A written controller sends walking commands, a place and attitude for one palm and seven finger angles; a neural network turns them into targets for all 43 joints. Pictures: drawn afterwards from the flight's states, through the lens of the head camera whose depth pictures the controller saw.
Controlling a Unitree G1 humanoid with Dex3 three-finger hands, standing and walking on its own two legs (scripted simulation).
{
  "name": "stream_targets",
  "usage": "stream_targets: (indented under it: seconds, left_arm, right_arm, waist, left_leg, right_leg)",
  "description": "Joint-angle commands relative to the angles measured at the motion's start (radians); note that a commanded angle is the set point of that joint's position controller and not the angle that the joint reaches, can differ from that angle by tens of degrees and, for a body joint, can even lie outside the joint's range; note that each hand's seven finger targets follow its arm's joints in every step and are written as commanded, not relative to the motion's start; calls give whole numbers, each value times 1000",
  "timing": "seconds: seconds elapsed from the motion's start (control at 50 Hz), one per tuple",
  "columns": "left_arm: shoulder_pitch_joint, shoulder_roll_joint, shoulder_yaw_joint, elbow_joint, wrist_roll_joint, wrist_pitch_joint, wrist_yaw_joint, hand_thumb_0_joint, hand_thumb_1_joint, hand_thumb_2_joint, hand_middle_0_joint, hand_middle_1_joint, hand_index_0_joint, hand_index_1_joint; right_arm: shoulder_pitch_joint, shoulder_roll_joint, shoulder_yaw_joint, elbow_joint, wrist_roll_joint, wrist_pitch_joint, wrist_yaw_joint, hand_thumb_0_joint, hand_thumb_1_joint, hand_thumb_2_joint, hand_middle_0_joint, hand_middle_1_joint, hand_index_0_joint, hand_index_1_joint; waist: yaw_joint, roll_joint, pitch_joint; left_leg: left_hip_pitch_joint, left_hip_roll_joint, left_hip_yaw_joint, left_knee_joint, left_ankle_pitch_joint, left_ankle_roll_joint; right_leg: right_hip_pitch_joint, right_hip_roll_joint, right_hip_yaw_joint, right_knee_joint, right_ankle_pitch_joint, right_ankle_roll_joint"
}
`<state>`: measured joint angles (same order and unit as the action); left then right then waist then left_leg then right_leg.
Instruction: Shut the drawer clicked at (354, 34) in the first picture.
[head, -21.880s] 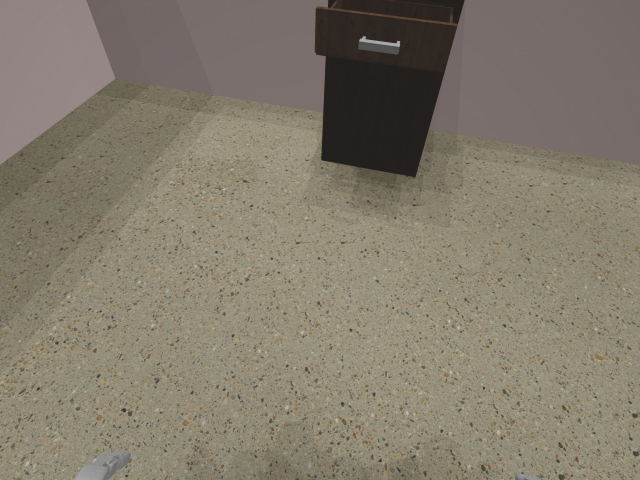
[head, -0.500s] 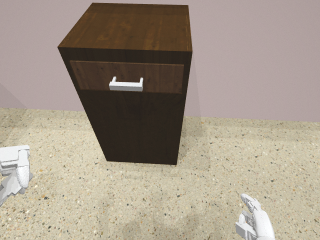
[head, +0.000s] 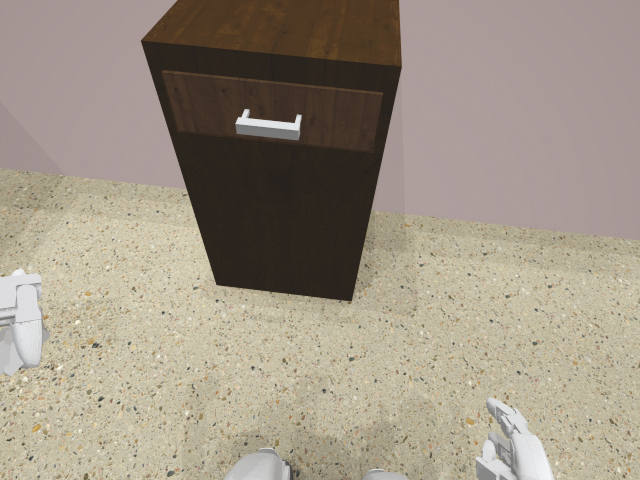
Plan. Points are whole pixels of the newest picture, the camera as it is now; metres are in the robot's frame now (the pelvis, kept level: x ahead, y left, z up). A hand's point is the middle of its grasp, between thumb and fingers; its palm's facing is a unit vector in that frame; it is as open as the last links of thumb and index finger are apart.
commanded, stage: step back with the hand held close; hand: left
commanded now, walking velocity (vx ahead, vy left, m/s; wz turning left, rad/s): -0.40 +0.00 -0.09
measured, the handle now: (270, 122) +0.77 +0.14 -0.01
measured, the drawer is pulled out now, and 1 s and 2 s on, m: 0.00 0.00 0.00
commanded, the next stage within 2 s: stop stepping back and stand still in 0.20 s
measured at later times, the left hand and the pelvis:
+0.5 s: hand out of the picture +0.09 +0.22 +0.18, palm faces +0.22 -0.87 -0.43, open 3.2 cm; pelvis -0.13 +0.01 +0.01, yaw -7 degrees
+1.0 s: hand out of the picture +0.03 +0.24 +0.20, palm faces +0.32 -0.87 -0.38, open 3.2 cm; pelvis -0.18 +0.03 +0.02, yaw -7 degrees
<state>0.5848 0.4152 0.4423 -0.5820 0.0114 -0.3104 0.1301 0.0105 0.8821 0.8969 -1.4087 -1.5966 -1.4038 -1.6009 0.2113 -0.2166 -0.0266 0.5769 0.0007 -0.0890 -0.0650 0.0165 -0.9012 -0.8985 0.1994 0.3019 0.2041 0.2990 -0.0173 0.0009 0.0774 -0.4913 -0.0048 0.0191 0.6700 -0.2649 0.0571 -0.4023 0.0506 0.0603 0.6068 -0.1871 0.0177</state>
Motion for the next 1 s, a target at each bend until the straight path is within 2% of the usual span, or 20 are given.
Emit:
stream_targets:
  seconds: [0.0,0.08,0.12,0.16,0.22,0.36,0.42,0.46,0.5,0.54,0.58,0.62,0.7,0.72,0.74,0.76,0.82,0.86,0.96,0.98]
  left_arm:
    - [2,150,77,-215,-49,-43,28,0,900,900,-1400,-1600,-1400,-1600]
    - [0,158,77,-234,-43,-36,39,0,900,900,-1400,-1600,-1400,-1600]
    - [-19,159,100,-288,-18,-57,43,0,900,900,-1400,-1600,-1400,-1600]
    - [-54,173,123,-280,-8,-63,44,0,900,900,-1400,-1600,-1400,-1600]
    - [-20,131,98,-264,-34,-41,39,0,900,900,-1400,-1600,-1400,-1600]
    - [-5,102,-2,-267,-58,5,20,0,900,900,-1400,-1600,-1400,-1600]
    - [6,191,64,-298,-71,16,17,0,900,900,-1400,-1600,-1400,-1600]
    - [-18,284,170,-371,-88,8,38,0,900,900,-1400,-1600,-1400,-1600]
    - [-27,221,127,-312,-89,33,24,0,900,900,-1400,-1600,-1400,-1600]
    - [45,149,97,-243,-90,59,22,0,900,900,-1400,-1600,-1400,-1600]
    - [20,133,73,-211,-89,63,24,0,900,900,-1400,-1600,-1400,-1600]
    - [-1,161,88,-192,-72,56,33,0,900,900,-1400,-1600,-1400,-1600]
    - [54,122,46,-157,-61,79,35,0,900,900,-1400,-1600,-1400,-1600]
    - [93,111,30,-164,-51,78,30,0,900,900,-1400,-1600,-1400,-1600]
    - [116,131,35,-190,-42,74,27,0,900,900,-1400,-1600,-1400,-1600]
    - [88,151,37,-246,-44,74,24,0,900,900,-1400,-1600,-1400,-1600]
    - [-46,204,95,-306,-42,43,28,0,900,900,-1400,-1600,-1400,-1600]
    - [-27,152,65,-182,-34,50,35,0,900,900,-1400,-1600,-1400,-1600]
    - [-123,106,0,-138,-25,47,54,0,900,900,-1400,-1600,-1400,-1600]
    - [-135,103,-4,-168,-27,38,55,0,900,900,-1400,-1600,-1400,-1600]
  right_arm:
    - [-62,-105,-60,-122,-10,-39,7,0,-900,-900,200,300,200,300]
    - [-81,-101,-45,-118,-10,-24,-6,0,-900,-900,200,300,200,300]
    - [-121,-153,-49,-143,-20,-52,-28,0,-900,-900,200,300,200,300]
    - [-80,-112,-51,-112,-35,-90,-20,0,-900,-900,200,300,200,300]
    - [-89,-114,-69,-107,-24,-100,1,0,-900,-900,200,300,200,300]
    - [-69,-104,-27,-93,-19,-112,11,0,-900,-900,200,300,200,300]
    - [-70,-80,-16,-89,-18,-79,1,0,-900,-900,200,300,200,300]
    - [-93,-68,6,-107,-31,-75,-7,0,-900,-900,200,300,200,300]
    - [-71,-80,-17,-105,7,-80,-10,0,-900,-900,200,300,200,300]
    - [-97,-94,-10,-109,12,-83,-28,0,-900,-900,200,300,200,300]
    - [-89,-127,-4,-106,11,-88,-39,0,-900,-900,200,300,200,300]
    - [-86,-102,10,-98,-9,-101,-39,0,-900,-900,200,300,200,300]
    - [-100,-121,-6,-114,-6,-72,-24,0,-900,-900,200,300,200,300]
    - [-106,-121,-12,-125,-6,-59,-22,0,-900,-900,200,300,200,300]
    - [-102,-109,-19,-131,0,-43,-18,0,-900,-900,200,300,200,300]
    - [-113,-109,-25,-121,1,-28,-14,0,-900,-900,200,300,200,300]
    - [-69,-93,-12,-89,-19,-49,-7,0,-900,-900,200,300,200,300]
    - [-46,-86,-15,-77,-23,-49,-21,0,-900,-900,200,300,200,300]
    - [-46,-98,-5,-59,-19,-95,-55,0,-900,-900,200,300,200,300]
    - [-37,-109,-3,-69,-19,-107,-59,0,-900,-900,200,300,200,300]
  waist:
    - [-6,-164,-212]
    - [-14,-98,-163]
    - [-1,342,-150]
    - [-6,281,-205]
    - [15,146,-185]
    - [21,278,-231]
    - [21,-77,-217]
    - [29,-95,-250]
    - [26,-214,-290]
    - [-7,-41,-197]
    - [-7,265,-171]
    - [0,305,-127]
    - [30,193,-107]
    - [33,150,-98]
    - [35,-78,-84]
    - [33,-277,-57]
    - [-20,-126,-94]
    - [-30,-113,-79]
    - [-9,25,-67]
    - [-10,127,-78]
  left_leg:
    - [190,-17,-32,180,-124,-52]
    - [249,32,-76,-136,-98,-18]
    - [-66,318,-390,-481,-200,94]
    - [-191,413,-408,-553,-357,147]
    - [-15,336,-274,-441,-176,130]
    - [283,173,-124,-524,-273,-71]
    - [392,26,37,21,22,-83]
    - [228,52,45,150,51,-65]
    - [210,37,27,54,65,-60]
    - [372,62,21,-162,163,-33]
    - [448,184,-218,-332,71,26]
    - [294,282,-435,-579,-330,0]
    - [-37,168,-118,-518,-385,-45]
    - [-122,107,-46,-378,-385,-54]
    - [-69,6,46,-11,-260,-57]
    - [-77,-46,26,353,-176,-66]
    - [-73,46,-32,484,-57,-67]
    - [82,73,5,323,-66,-53]
    - [298,39,79,-189,-127,-18]
    - [302,87,-22,-323,-202,10]
  right_leg:
    - [-94,-313,334,-342,-47,-167]
    - [-138,-189,145,-224,-101,-72]
    - [88,29,-30,264,-127,13]
    - [161,50,49,663,-235,9]
    - [59,27,11,543,-266,10]
    - [185,58,-183,-196,-388,-46]
    - [-35,-210,74,-440,-215,-149]
    - [79,-343,102,-374,136,-200]
    - [205,-264,50,-274,86,-162]
    - [93,-184,-58,-142,68,-84]
    - [-22,-56,-135,91,-158,-13]
    - [-12,-24,-88,283,-407,-39]
    - [344,2,-197,-13,-365,-59]
    - [399,-25,-150,-105,-365,-70]
    - [234,-167,51,-330,-477,-105]
    - [21,-418,430,-546,-642,-183]
    - [-23,-384,271,-466,-532,-204]
    - [-147,-313,118,-435,-578,-157]
    - [-61,-237,38,-274,-485,-121]
    - [-23,-182,5,-132,-406,-90]
